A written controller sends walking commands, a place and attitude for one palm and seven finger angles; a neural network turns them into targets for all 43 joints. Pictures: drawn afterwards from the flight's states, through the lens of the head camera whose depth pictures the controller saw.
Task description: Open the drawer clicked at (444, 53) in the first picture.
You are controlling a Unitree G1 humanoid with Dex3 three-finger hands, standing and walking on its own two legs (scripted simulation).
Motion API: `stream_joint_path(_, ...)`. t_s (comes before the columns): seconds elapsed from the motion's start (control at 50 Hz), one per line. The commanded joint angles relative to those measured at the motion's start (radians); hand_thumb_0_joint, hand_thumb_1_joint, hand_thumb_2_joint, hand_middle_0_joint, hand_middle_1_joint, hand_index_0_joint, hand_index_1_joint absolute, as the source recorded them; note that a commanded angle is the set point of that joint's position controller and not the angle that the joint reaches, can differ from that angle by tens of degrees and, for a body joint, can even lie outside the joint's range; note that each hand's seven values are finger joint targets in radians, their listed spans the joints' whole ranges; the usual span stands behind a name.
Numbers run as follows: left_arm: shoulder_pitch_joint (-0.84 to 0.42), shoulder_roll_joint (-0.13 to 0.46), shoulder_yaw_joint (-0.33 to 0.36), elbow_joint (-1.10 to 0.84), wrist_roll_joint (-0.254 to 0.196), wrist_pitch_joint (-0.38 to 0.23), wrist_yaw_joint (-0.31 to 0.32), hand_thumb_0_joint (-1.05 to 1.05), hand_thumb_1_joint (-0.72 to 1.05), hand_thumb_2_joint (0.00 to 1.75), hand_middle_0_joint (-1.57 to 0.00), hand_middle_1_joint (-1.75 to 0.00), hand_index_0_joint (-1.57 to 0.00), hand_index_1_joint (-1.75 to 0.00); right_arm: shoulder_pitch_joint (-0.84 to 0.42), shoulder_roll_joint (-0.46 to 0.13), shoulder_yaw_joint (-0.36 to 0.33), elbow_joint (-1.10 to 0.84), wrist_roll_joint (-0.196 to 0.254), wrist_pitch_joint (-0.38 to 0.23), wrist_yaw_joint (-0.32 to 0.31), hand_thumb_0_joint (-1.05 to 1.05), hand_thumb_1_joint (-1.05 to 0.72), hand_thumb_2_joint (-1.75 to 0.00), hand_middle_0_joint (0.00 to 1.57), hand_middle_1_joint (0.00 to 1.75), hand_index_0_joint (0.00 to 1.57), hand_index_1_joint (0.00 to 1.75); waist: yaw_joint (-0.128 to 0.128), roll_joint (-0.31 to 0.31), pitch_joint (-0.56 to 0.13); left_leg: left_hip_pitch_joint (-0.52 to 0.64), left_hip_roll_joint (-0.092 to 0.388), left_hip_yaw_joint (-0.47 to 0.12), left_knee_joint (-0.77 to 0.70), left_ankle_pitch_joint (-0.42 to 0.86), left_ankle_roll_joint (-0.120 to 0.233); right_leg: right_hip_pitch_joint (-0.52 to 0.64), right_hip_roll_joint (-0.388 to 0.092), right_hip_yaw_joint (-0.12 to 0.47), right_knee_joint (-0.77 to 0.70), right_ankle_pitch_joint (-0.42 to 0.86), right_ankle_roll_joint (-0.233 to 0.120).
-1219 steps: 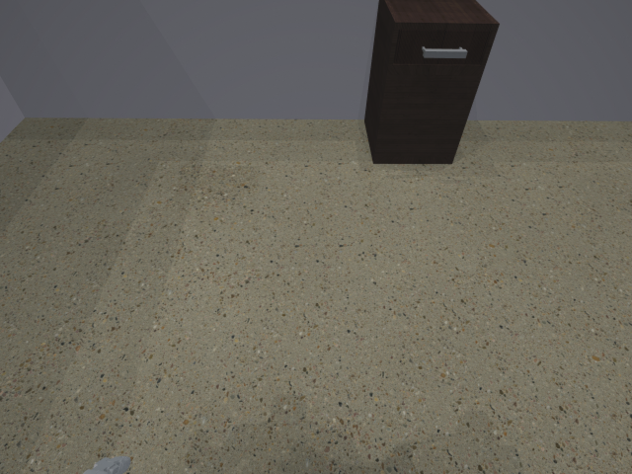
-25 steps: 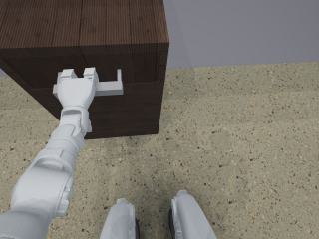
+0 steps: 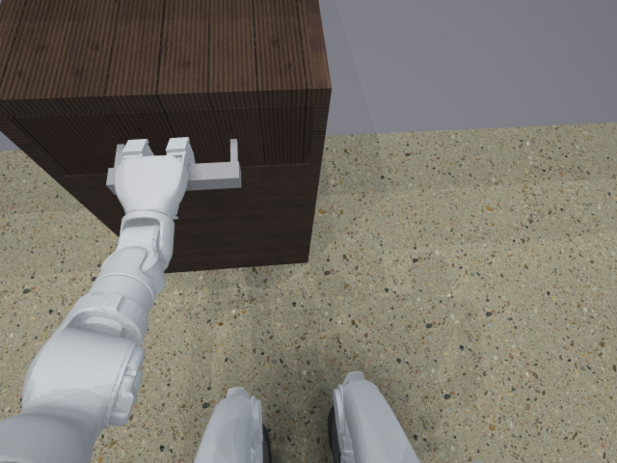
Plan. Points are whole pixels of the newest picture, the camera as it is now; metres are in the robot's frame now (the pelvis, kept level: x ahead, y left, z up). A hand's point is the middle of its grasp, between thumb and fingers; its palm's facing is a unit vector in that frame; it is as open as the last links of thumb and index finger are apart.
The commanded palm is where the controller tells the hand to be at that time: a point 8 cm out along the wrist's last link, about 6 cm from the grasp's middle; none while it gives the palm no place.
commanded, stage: close the thumb around the handle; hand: left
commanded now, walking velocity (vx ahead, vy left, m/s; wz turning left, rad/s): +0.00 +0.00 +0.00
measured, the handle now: (177, 163) +0.53 +0.16 -0.04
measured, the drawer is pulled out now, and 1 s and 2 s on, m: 0.00 0.06 0.17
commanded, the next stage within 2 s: pull the drawer open in 0.18 s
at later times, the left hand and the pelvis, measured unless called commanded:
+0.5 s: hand (166, 207) +0.47 +0.17 -0.06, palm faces -0.07 -0.05 -1.00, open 6.0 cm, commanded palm +0.44 +0.17 +0.00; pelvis +0.01 +0.00 +0.01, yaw -1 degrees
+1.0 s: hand (164, 238) +0.42 +0.17 -0.06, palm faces -0.06 -0.06 -1.00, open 5.9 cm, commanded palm +0.39 +0.18 +0.00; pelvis +0.02 +0.00 +0.02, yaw -1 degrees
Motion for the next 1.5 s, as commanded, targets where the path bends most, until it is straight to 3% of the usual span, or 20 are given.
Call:
stream_joint_path(0.0,-0.345,0.175,0.045,-0.167,-0.011,0.000,0.025,0.00,0.90,0.90,-0.40,-1.35,-0.40,-1.35,0.170,-0.163,-0.058,-0.049,-0.002,-0.016,-0.013,0.00,-0.90,-0.90,0.20,0.30,0.20,0.30,-0.030,0.015,-0.524,0.356,-0.022,-0.027,-0.132,0.422,0.020,0.338,0.026,-0.002,-0.134,0.360,-0.030)
stream_joint_path(0.04,-0.302,0.184,0.054,-0.146,-0.008,0.001,0.021,0.00,0.90,0.90,-0.40,-1.35,-0.40,-1.35,0.168,-0.166,-0.056,-0.050,0.001,-0.013,-0.015,0.00,-0.90,-0.90,0.20,0.30,0.20,0.30,-0.021,0.008,-0.504,0.352,-0.021,-0.028,-0.134,0.422,0.018,0.333,0.028,-0.004,-0.133,0.356,-0.032)
stream_joint_path(0.08,-0.324,0.159,0.031,-0.151,-0.003,-0.003,0.020,0.00,0.90,0.90,-0.40,-1.35,-0.40,-1.35,0.166,-0.163,-0.058,-0.050,0.000,-0.015,-0.015,0.00,-0.90,-0.90,0.20,0.30,0.20,0.30,-0.035,0.014,-0.486,0.346,-0.020,-0.025,-0.131,0.404,0.020,0.312,0.027,-0.004,-0.138,0.338,-0.030)
stream_joint_path(0.14,-0.308,0.208,0.072,-0.180,-0.008,-0.013,0.023,0.00,0.90,0.90,-0.40,-1.35,-0.40,-1.35,0.164,-0.166,-0.058,-0.054,0.000,-0.016,-0.015,0.00,-0.90,-0.90,0.20,0.30,0.20,0.30,-0.014,0.019,-0.535,0.360,-0.021,-0.024,-0.130,0.420,0.019,0.345,0.027,0.000,-0.130,0.358,-0.030)
stream_joint_path(0.2,-0.289,0.165,0.048,-0.191,-0.014,-0.014,0.018,0.00,0.90,0.90,-0.40,-1.35,-0.40,-1.35,0.162,-0.159,-0.059,-0.056,-0.001,-0.016,-0.013,0.00,-0.90,-0.90,0.20,0.30,0.20,0.30,-0.013,0.039,-0.534,0.382,-0.020,-0.024,-0.137,0.454,0.017,0.351,0.027,0.000,-0.135,0.389,-0.031)
stream_joint_path(0.26,-0.280,0.176,0.054,-0.187,-0.007,-0.017,0.023,0.00,0.90,0.90,-0.40,-1.35,-0.40,-1.35,0.162,-0.161,-0.060,-0.054,-0.001,-0.014,-0.015,0.00,-0.90,-0.90,0.20,0.30,0.20,0.30,-0.015,0.011,-0.522,0.364,-0.019,-0.023,-0.132,0.436,0.018,0.345,0.028,0.000,-0.135,0.374,-0.029)
stream_joint_path(0.4,-0.109,0.160,0.075,-0.235,-0.032,-0.028,0.017,0.00,0.90,0.90,-0.40,-1.35,-0.40,-1.35,0.149,-0.153,-0.062,-0.073,0.002,-0.008,-0.008,0.00,-0.90,-0.90,0.20,0.30,0.20,0.30,0.039,0.002,-0.553,0.383,-0.024,-0.007,-0.160,0.477,0.017,0.451,0.026,0.009,-0.146,0.461,-0.033)
stream_joint_path(0.58,-0.020,0.126,0.066,-0.257,-0.011,-0.026,0.053,0.00,0.90,0.90,-0.40,-1.35,-0.40,-1.35,0.136,-0.149,-0.070,-0.067,0.001,-0.001,-0.005,0.00,-0.90,-0.90,0.20,0.30,0.20,0.30,0.041,-0.041,-0.475,0.390,-0.022,0.002,-0.176,0.488,0.017,0.449,0.027,0.007,-0.165,0.481,-0.034)
stream_joint_path(0.62,-0.005,0.145,0.081,-0.298,-0.002,-0.031,0.060,0.00,0.90,0.90,-0.40,-1.35,-0.40,-1.35,0.131,-0.146,-0.070,-0.072,-0.002,0.001,-0.005,0.00,-0.90,-0.90,0.20,0.30,0.20,0.30,0.058,-0.024,-0.517,0.419,-0.022,0.002,-0.177,0.529,0.015,0.466,0.025,0.010,-0.155,0.517,-0.034)
stream_joint_path(0.68,0.039,0.099,0.056,-0.292,-0.002,-0.022,0.069,0.00,0.90,0.90,-0.40,-1.35,-0.40,-1.35,0.115,-0.141,-0.073,-0.076,-0.001,0.006,-0.003,0.00,-0.90,-0.90,0.20,0.30,0.20,0.30,0.055,-0.030,-0.471,0.425,-0.022,0.004,-0.183,0.523,0.012,0.456,0.026,0.007,-0.169,0.509,-0.037)
stream_joint_path(0.8,0.103,0.077,0.057,-0.351,-0.006,-0.012,0.084,0.00,0.90,0.90,-0.40,-1.35,-0.40,-1.35,0.093,-0.138,-0.075,-0.094,-0.005,0.009,0.000,0.00,-0.90,-0.90,0.20,0.30,0.20,0.30,0.074,-0.013,-0.494,0.467,-0.021,-0.003,-0.190,0.568,0.008,0.465,0.026,0.003,-0.163,0.529,-0.039)
stream_joint_path(0.96,0.134,0.040,0.027,-0.381,0.007,0.005,0.098,0.00,0.90,0.90,-0.40,-1.35,-0.40,-1.35,0.064,-0.134,-0.074,-0.106,-0.003,0.014,0.001,0.00,-0.90,-0.90,0.20,0.30,0.20,0.30,0.068,-0.035,-0.468,0.472,-0.023,-0.003,-0.197,0.527,0.007,0.449,0.028,-0.003,-0.174,0.478,-0.038)
stream_joint_path(1.0,0.180,0.063,0.051,-0.385,0.004,0.009,0.098,0.00,0.90,0.90,-0.40,-1.35,-0.40,-1.35,0.057,-0.134,-0.073,-0.110,-0.003,0.015,-0.002,0.00,-0.90,-0.90,0.20,0.30,0.20,0.30,0.085,-0.040,-0.447,0.461,-0.027,-0.002,-0.204,0.518,0.006,0.467,0.028,0.001,-0.179,0.485,-0.042)
stream_joint_path(1.08,0.214,0.006,0.006,-0.409,0.000,0.016,0.100,0.00,0.90,0.90,-0.40,-1.35,-0.40,-1.35,0.040,-0.128,-0.073,-0.119,0.000,0.015,0.001,0.00,-0.90,-0.90,0.20,0.30,0.20,0.30,0.081,-0.029,-0.432,0.474,-0.027,0.003,-0.210,0.498,0.006,0.456,0.030,-0.002,-0.191,0.455,-0.042)
stream_joint_path(1.1,0.227,0.034,0.032,-0.411,0.000,0.019,0.100,0.00,0.90,0.90,-0.40,-1.35,-0.40,-1.35,0.038,-0.131,-0.071,-0.120,-0.001,0.015,0.000,0.00,-0.90,-0.90,0.20,0.30,0.20,0.30,0.088,-0.037,-0.426,0.471,-0.026,-0.006,-0.214,0.505,0.005,0.457,0.031,-0.003,-0.187,0.456,-0.045)
stream_joint_path(1.12,0.207,0.005,0.002,-0.414,0.005,0.018,0.100,0.00,0.90,0.90,-0.40,-1.35,-0.40,-1.35,0.033,-0.129,-0.070,-0.120,0.000,0.016,-0.001,0.00,-0.90,-0.90,0.20,0.30,0.20,0.30,0.073,-0.039,-0.432,0.472,-0.026,-0.005,-0.212,0.487,0.006,0.441,0.031,-0.003,-0.188,0.437,-0.040)
stream_joint_path(1.24,0.297,0.009,0.012,-0.457,0.005,0.018,0.105,0.00,0.90,0.90,-0.40,-1.35,-0.40,-1.35,0.018,-0.125,-0.071,-0.131,0.001,0.012,-0.002,0.00,-0.90,-0.90,0.20,0.30,0.20,0.30,0.104,-0.030,-0.435,0.479,-0.029,0.001,-0.223,0.478,0.004,0.467,0.031,-0.003,-0.189,0.432,-0.048)
stream_joint_path(1.28,0.325,-0.014,-0.006,-0.465,-0.001,0.021,0.106,0.00,0.90,0.90,-0.40,-1.35,-0.40,-1.35,0.010,-0.123,-0.070,-0.135,0.002,0.010,-0.001,0.00,-0.90,-0.90,0.20,0.30,0.20,0.30,0.095,-0.058,-0.415,0.467,-0.030,0.005,-0.222,0.465,0.007,0.475,0.031,0.000,-0.199,0.437,-0.045)
stream_joint_path(1.42,0.413,0.033,0.032,-0.536,0.003,0.010,0.111,0.00,0.90,0.90,-0.40,-1.35,-0.40,-1.35,-0.013,-0.121,-0.064,-0.146,0.000,0.003,-0.006,0.00,-0.90,-0.90,0.20,0.30,0.20,0.30,0.117,-0.074,-0.422,0.436,-0.038,0.011,-0.224,0.426,0.007,0.510,0.026,0.016,-0.197,0.441,-0.043)
stream_joint_path(1.48,0.459,-0.002,0.011,-0.546,0.002,0.013,0.116,0.00,0.90,0.90,-0.40,-1.35,-0.40,-1.35,-0.022,-0.118,-0.066,-0.154,0.002,-0.004,-0.004,0.00,-0.90,-0.90,0.20,0.30,0.20,0.30,0.117,-0.077,-0.385,0.431,-0.040,0.014,-0.225,0.407,0.008,0.500,0.027,0.013,-0.204,0.421,-0.046)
